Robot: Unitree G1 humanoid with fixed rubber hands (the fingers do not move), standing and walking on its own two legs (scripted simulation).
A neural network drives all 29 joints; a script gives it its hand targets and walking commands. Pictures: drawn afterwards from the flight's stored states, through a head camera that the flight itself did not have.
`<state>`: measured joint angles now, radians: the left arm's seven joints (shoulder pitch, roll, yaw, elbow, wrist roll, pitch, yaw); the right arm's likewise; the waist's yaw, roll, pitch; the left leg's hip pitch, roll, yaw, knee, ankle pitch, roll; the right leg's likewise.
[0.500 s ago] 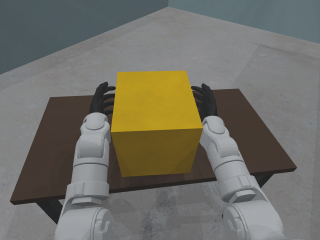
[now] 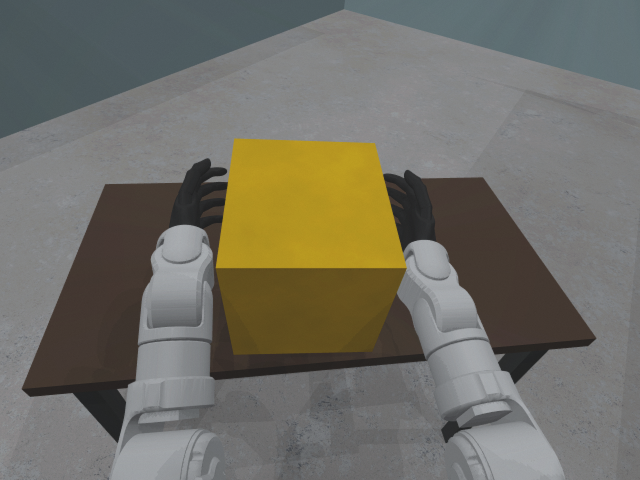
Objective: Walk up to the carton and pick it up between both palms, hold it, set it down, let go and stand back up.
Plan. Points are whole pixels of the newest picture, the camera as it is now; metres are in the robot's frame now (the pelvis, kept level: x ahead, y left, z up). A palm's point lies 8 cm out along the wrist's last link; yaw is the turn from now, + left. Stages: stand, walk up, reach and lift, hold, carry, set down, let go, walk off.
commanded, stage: reach and lift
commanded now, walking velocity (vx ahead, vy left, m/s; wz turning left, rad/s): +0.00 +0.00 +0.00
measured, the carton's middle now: (304, 247) +0.37 +0.00 +0.11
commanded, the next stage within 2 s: hold in 0.60 s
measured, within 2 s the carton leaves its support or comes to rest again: neither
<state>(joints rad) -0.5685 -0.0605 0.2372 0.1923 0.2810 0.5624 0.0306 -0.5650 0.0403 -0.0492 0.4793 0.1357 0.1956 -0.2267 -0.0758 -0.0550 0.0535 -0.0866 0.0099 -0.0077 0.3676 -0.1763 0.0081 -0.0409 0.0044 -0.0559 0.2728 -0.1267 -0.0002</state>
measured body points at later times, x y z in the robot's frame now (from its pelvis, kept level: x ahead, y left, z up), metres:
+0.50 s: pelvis +0.00 +0.00 +0.00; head -0.02 +0.02 +0.45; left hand +0.38 +0.14 +0.17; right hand +0.37 -0.13 +0.16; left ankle +0.02 +0.11 -0.75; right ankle +0.02 -0.12 -0.75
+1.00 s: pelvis +0.00 +0.00 +0.00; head -0.04 +0.02 +0.45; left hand +0.37 +0.15 +0.18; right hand +0.37 -0.13 +0.18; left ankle +0.02 +0.11 -0.75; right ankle +0.02 -0.12 -0.75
